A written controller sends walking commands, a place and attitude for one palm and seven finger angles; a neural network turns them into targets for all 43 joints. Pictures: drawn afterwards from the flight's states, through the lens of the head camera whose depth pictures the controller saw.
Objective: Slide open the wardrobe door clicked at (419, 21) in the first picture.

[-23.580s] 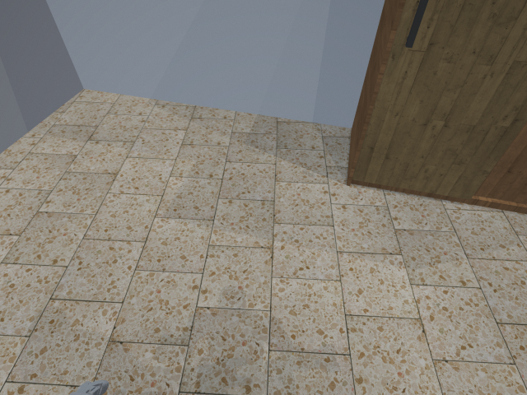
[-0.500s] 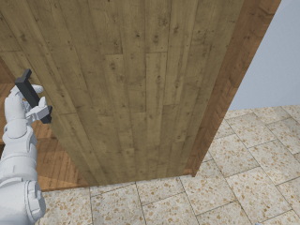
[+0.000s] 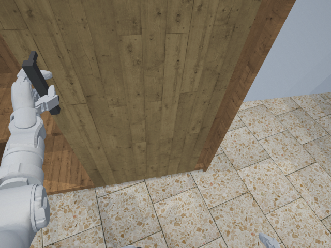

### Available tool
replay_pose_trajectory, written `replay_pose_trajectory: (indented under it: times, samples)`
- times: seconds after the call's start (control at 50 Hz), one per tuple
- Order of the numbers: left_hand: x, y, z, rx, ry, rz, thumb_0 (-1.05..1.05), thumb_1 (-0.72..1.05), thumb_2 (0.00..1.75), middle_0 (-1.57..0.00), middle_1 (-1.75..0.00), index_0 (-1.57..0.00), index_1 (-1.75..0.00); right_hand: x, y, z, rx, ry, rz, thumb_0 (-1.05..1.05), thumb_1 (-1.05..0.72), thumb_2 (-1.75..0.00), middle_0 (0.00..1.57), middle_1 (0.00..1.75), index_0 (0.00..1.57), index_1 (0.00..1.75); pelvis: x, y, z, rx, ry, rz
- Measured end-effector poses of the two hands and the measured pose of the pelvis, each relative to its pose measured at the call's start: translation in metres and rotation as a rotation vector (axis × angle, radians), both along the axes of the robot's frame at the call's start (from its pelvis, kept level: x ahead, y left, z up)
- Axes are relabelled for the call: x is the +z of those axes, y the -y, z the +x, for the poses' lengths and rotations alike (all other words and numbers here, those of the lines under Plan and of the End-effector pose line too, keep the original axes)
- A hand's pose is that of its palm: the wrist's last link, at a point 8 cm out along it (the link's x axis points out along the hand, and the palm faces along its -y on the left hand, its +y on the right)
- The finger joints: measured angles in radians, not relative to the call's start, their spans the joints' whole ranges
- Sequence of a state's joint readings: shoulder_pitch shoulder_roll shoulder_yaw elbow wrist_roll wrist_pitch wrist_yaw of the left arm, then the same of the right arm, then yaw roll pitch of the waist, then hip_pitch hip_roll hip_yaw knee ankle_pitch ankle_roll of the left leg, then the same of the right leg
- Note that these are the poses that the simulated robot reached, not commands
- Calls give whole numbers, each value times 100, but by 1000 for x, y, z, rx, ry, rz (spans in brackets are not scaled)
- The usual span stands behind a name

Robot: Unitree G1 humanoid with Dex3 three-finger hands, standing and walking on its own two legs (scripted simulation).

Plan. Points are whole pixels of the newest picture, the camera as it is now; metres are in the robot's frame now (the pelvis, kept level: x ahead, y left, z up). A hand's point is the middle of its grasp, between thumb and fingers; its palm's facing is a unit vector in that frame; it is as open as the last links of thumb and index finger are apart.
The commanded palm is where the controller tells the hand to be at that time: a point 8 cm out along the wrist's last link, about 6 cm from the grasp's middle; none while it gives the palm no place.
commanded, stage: stop walking and hold the door there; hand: left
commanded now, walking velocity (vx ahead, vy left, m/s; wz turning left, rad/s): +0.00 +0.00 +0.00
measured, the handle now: (45, 84) +0.49 +0.33 +0.10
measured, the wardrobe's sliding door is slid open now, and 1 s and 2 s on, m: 0.50 0.50 0.50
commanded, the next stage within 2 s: none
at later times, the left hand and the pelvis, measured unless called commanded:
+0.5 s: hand (53, 96) +0.44 +0.29 +0.11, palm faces +0.46 -0.86 -0.21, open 5.8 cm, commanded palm +0.40 +0.33 +0.09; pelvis +0.03 -0.02 +0.00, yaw +0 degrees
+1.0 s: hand (51, 99) +0.44 +0.30 +0.09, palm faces +0.34 -0.91 -0.23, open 5.8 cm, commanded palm +0.40 +0.35 +0.09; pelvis +0.04 +0.03 +0.00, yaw +4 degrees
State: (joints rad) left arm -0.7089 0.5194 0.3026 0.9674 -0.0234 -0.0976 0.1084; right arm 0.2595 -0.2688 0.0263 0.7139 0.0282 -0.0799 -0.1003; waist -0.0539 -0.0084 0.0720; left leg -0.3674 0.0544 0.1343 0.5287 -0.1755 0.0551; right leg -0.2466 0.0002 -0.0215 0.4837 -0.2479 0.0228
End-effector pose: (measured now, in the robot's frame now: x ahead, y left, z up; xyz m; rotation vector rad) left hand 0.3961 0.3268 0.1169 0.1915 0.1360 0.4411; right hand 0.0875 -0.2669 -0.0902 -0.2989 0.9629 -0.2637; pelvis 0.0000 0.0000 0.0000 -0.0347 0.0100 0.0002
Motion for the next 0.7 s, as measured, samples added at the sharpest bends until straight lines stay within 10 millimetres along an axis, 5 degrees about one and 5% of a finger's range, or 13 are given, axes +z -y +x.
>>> replay_pose_trajectory:
  times: [0.3, 0.7]
  samples:
    - [3, 4, 0, 49, -33, -18, 0, 72, 80, -24, -119, -32, -139, -7, 37, -32, -85, -104, -27, 1, -91, -90, 21, 30, 20, 30, 2, 17, 14, 1, -19, 6]
    - [4, 3, 1, 59, -42, -20, 0, 69, 82, -26, -118, -36, -140, -10, 39, -4, -102, -67, -2, 1, -91, -90, 21, 30, 20, 30, 3, 22, 31, -8, -19, 14]
